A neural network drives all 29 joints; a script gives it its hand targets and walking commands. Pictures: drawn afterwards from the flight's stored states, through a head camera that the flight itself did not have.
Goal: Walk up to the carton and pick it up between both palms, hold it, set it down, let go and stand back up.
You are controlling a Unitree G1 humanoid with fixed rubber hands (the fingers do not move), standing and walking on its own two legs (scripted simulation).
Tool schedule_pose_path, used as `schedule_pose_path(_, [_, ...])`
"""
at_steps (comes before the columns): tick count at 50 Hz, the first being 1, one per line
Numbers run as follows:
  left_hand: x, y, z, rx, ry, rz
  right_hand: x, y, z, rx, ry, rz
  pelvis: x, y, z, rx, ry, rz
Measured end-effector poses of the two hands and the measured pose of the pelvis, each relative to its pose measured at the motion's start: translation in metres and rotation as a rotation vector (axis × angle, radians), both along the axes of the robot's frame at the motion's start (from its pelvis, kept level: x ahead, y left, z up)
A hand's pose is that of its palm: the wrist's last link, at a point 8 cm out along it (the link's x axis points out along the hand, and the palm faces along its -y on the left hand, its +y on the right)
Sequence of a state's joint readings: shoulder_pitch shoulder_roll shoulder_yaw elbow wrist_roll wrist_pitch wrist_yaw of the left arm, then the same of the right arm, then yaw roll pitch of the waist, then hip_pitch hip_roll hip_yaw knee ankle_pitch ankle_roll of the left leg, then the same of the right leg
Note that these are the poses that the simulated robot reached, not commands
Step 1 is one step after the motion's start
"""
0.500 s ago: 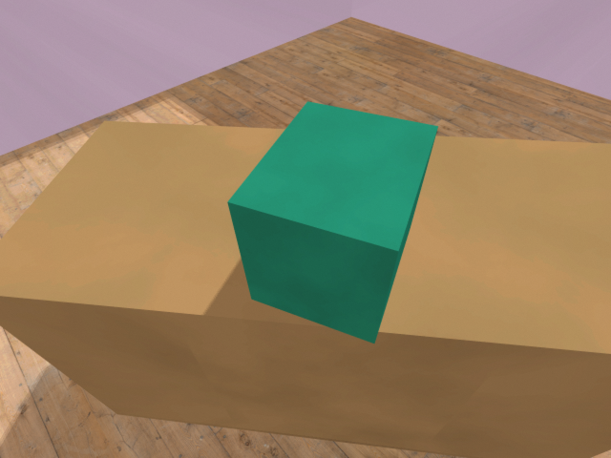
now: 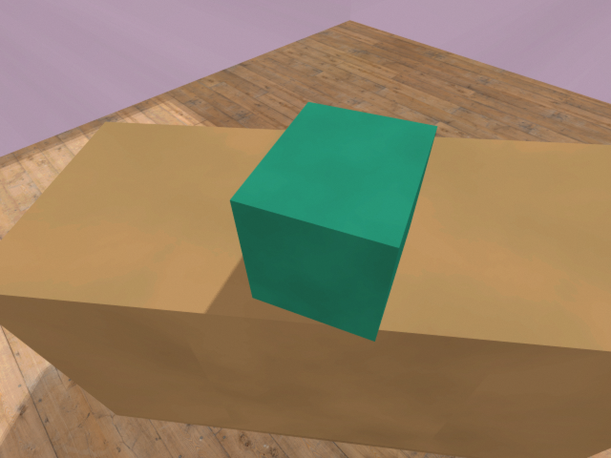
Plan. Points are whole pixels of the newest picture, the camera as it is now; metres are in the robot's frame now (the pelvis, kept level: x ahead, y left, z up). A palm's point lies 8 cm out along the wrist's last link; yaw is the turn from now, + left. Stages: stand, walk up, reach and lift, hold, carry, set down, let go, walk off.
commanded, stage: reach and lift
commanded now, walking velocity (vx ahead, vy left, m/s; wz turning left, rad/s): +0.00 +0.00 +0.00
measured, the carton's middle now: (340, 216) +0.48 -0.03 +0.05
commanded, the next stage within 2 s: none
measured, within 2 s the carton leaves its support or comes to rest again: neither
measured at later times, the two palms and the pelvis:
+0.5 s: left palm (136, 431) +0.19 +0.26 -0.09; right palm out of the picture +0.14 -0.26 -0.10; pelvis +0.01 +0.01 -0.02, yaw -2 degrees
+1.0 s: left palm (128, 443) +0.17 +0.25 -0.05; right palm out of the picture +0.10 -0.23 -0.03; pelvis -0.01 +0.00 +0.00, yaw -5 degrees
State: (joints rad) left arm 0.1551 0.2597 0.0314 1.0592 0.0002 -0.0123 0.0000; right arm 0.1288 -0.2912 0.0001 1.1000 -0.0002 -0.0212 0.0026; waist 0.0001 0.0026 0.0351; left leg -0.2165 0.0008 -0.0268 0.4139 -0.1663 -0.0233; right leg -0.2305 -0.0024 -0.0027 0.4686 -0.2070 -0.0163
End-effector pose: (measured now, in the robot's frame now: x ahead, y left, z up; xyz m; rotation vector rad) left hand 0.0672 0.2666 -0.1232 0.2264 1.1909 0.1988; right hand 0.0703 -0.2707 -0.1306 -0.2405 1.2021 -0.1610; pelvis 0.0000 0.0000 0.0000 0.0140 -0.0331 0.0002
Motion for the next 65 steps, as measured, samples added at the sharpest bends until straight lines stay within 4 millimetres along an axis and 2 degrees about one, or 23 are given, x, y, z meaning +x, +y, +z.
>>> schedule_pose_path(3, [0.0,0.0,0.0,0.0,0.007,0.002,0.001,0.0,0.0,0.001,-0.003,-0.001,0.0,0.0,0.0,0.0,0.0,0.001])
schedule_pose_path(5, [0.008,0.001,-0.002,0.004,0.041,0.018,0.01,0.0,0.0,0.008,-0.035,0.012,-0.004,0.0,-0.004,-0.003,-0.002,0.008])
schedule_pose_path(10, [0.057,-0.005,-0.008,-0.023,0.032,0.009,0.057,0.0,0.014,-0.018,-0.192,0.065,-0.012,0.0,-0.02,-0.011,-0.051,0.005])
schedule_pose_path(13, [0.089,-0.011,0.0,-0.043,-0.043,-0.03,0.079,0.003,0.022,-0.03,-0.238,0.075,-0.01,0.003,-0.025,-0.023,-0.06,0.004])
schedule_pose_path(16, [0.112,-0.014,0.013,-0.048,-0.116,-0.059,0.091,0.007,0.031,-0.033,-0.272,0.081,-0.006,0.007,-0.024,-0.023,-0.056,-0.006])
schedule_pose_path(20, [0.127,-0.013,0.024,-0.039,-0.139,-0.085,0.092,0.009,0.035,-0.032,-0.289,0.065,0.0,0.012,-0.022,-0.016,-0.048,-0.03])
schedule_pose_path(23, [0.127,-0.01,0.031,-0.024,-0.14,-0.092,0.081,0.011,0.03,-0.021,-0.26,0.048,0.004,0.014,-0.019,-0.014,-0.04,-0.039])
schedule_pose_path(28, [0.112,-0.005,0.038,0.004,-0.115,-0.095,0.058,0.011,0.029,-0.007,-0.235,0.028,0.01,0.013,-0.012,-0.007,-0.029,-0.052])
schedule_pose_path(33, [0.098,-0.01,0.045,0.012,-0.138,-0.117,0.053,0.01,0.049,-0.033,-0.337,0.025,0.008,0.009,-0.008,0.004,-0.021,-0.064])
schedule_pose_path(39, [0.101,-0.023,0.059,-0.008,-0.249,-0.155,0.058,0.018,0.077,-0.045,-0.478,-0.007,0.0,0.002,-0.003,0.015,-0.026,-0.072])
schedule_pose_path(43, [0.1,-0.028,0.065,-0.024,-0.29,-0.169,0.055,0.026,0.086,-0.037,-0.515,-0.054,-0.006,0.0,-0.001,0.019,-0.037,-0.075])
schedule_pose_path(47, [0.097,-0.024,0.069,-0.03,-0.302,-0.165,0.043,0.035,0.092,-0.036,-0.517,-0.102,-0.011,0.0,-0.001,0.02,-0.05,-0.079])
schedule_pose_path(51, [0.101,-0.017,0.077,-0.02,-0.334,-0.182,0.029,0.043,0.103,-0.048,-0.521,-0.134,-0.015,0.003,-0.002,0.019,-0.057,-0.087])
schedule_pose_path(56, [0.119,-0.013,0.095,-0.015,-0.429,-0.232,0.02,0.049,0.124,-0.069,-0.565,-0.166,-0.018,0.01,-0.002,0.018,-0.065,-0.108])
schedule_pose_path(61, [0.132,-0.017,0.108,-0.031,-0.494,-0.287,0.024,0.059,0.141,-0.056,-0.617,-0.171,-0.018,0.02,-0.002,0.013,-0.07,-0.128])
schedule_pose_path(65, [0.13,-0.017,0.114,-0.018,-0.502,-0.307,0.034,0.067,0.141,0.006,-0.624,-0.147,-0.014,0.023,-0.001,0.003,-0.072,-0.118])
